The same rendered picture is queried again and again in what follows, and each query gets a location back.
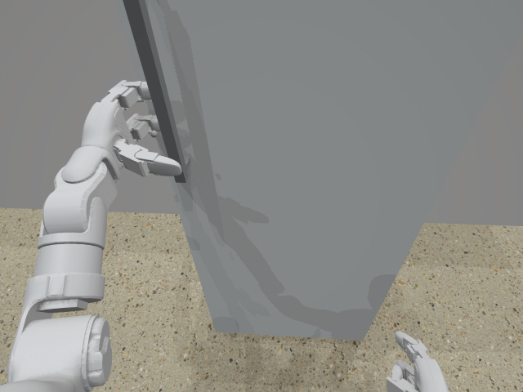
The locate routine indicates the left robot forearm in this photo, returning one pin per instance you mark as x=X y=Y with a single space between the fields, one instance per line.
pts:
x=67 y=273

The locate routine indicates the left robot upper arm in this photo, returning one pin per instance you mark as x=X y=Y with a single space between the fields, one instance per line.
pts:
x=70 y=354

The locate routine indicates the robot right hand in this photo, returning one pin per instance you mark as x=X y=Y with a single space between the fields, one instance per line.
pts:
x=426 y=376

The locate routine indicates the fridge door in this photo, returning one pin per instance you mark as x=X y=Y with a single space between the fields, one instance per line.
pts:
x=320 y=134

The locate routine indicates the handle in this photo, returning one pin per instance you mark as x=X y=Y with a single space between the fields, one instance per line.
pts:
x=142 y=32

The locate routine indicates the robot left hand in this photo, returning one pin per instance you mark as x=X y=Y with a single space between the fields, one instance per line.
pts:
x=105 y=127

